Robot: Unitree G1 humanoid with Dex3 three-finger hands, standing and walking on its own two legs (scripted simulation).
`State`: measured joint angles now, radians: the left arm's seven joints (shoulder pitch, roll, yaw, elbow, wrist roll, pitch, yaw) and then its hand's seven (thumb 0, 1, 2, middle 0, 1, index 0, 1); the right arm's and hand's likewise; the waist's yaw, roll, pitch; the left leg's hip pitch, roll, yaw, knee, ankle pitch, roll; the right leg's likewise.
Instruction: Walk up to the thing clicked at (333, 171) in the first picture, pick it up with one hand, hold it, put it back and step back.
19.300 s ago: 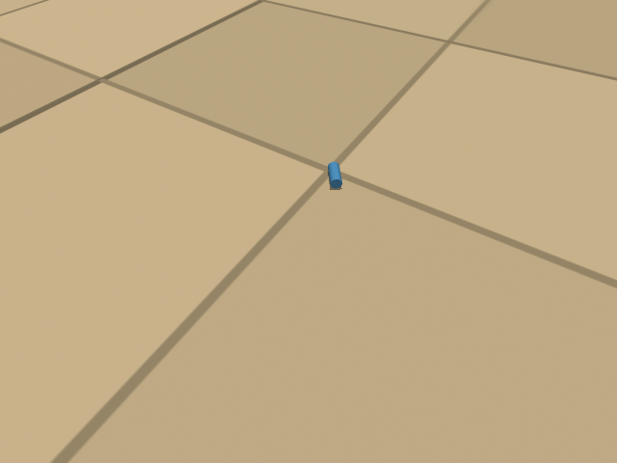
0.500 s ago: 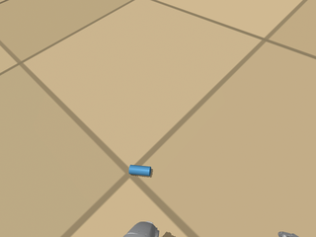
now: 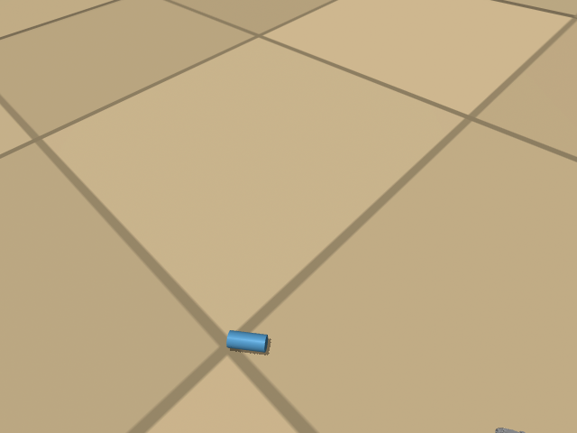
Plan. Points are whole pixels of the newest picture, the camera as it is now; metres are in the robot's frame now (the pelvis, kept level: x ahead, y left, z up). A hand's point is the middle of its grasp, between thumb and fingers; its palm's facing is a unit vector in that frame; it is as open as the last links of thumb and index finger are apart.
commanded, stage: walk up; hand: left
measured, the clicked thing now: (247, 341) +0.52 +0.22 -0.74
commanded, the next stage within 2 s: stand in 0.80 s
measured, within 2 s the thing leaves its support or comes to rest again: neither
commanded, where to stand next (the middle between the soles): +0.12 +0.01 m, yaw -5 degrees
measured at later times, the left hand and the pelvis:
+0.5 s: hand out of the picture +0.12 +0.27 -0.14, palm faces -0.07 -0.93 -0.36, open 7.4 cm; pelvis +0.00 +0.02 +0.01, yaw -3 degrees
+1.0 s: hand out of the picture +0.08 +0.26 -0.14, palm faces -0.07 -0.94 -0.35, open 7.4 cm; pelvis +0.00 +0.01 +0.01, yaw -3 degrees
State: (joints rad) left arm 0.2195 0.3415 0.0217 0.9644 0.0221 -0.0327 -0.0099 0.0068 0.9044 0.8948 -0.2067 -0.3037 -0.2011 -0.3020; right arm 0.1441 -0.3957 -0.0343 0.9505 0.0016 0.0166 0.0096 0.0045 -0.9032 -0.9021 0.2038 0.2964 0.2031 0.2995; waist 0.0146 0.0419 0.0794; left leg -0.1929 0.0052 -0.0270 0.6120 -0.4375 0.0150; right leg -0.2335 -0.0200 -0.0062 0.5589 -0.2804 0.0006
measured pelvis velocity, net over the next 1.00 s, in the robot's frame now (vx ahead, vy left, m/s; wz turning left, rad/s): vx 0.00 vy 0.01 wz -0.05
